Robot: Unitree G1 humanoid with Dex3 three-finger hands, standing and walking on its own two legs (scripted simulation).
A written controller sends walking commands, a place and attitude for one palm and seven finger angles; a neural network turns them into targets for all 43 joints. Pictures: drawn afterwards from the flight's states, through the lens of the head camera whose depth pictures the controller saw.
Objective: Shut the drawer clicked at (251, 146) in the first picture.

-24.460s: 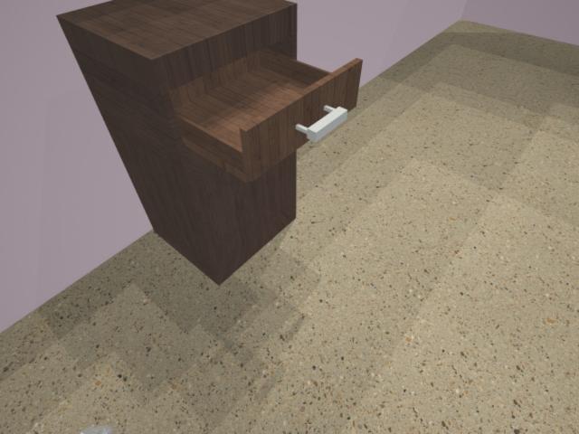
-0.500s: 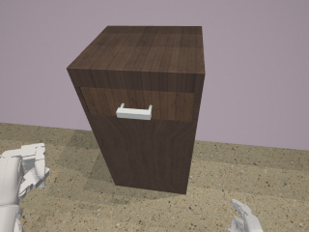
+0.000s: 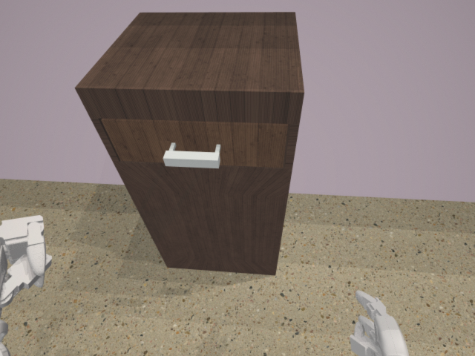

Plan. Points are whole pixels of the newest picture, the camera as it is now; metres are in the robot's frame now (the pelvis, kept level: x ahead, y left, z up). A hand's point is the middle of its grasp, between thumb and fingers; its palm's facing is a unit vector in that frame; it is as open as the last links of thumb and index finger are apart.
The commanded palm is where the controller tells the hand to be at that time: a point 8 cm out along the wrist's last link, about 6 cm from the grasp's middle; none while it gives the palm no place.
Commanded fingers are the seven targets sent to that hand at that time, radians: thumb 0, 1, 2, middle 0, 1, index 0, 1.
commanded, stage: step back with the hand held close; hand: left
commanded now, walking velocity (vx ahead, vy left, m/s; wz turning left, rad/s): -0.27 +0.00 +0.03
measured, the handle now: (193, 153) +0.56 +0.15 -0.01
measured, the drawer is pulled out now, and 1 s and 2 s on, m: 0.00 0.00 0.00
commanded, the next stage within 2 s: stop stepping back and stand still in 1.60 s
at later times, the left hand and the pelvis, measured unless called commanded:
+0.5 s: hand (20, 312) +0.14 +0.25 +0.15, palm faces +0.34 -0.80 -0.49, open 3.2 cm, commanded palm +0.07 +0.30 +0.17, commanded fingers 0.00 0.90 0.90 -1.40 -1.60 -1.40 -1.60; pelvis -0.05 +0.01 -0.01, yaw +1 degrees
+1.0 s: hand out of the picture +0.09 +0.24 +0.16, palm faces +0.35 -0.76 -0.54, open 3.2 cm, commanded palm +0.01 +0.29 +0.17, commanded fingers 0.00 0.90 0.90 -1.40 -1.60 -1.40 -1.60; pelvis -0.10 +0.00 -0.02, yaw +4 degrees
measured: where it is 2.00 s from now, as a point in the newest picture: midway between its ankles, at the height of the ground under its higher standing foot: outside the picture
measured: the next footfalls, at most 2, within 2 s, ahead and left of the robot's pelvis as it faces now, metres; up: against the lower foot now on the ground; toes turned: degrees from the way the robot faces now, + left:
right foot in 1.08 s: -0.12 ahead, -0.13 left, +0.00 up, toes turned +6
right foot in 1.70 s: -0.23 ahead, -0.11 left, +0.00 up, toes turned -1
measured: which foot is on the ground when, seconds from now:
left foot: down 0.00-1.00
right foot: down 0.00-0.94, up 0.96-1.00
